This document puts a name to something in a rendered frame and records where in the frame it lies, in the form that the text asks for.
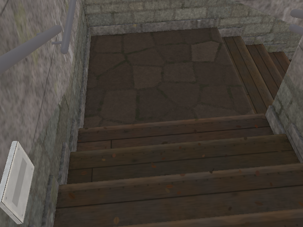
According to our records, stairs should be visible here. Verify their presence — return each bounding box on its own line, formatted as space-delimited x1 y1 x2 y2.
222 36 292 114
53 113 303 227

